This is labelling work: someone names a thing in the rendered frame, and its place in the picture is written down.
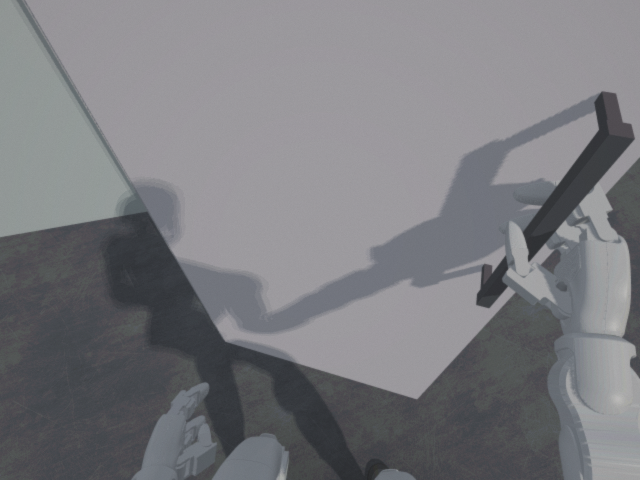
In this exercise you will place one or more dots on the robot left hand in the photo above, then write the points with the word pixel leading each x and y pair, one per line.
pixel 170 442

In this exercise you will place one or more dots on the fridge door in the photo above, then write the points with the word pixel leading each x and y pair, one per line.
pixel 331 175

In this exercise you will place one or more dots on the robot right hand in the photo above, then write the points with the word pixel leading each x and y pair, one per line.
pixel 594 264

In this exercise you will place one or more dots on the robot left thigh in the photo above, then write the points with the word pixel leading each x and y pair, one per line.
pixel 256 458

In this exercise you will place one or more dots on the handle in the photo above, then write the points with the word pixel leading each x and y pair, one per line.
pixel 608 144

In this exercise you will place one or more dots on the robot right forearm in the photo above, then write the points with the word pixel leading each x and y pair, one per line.
pixel 597 396

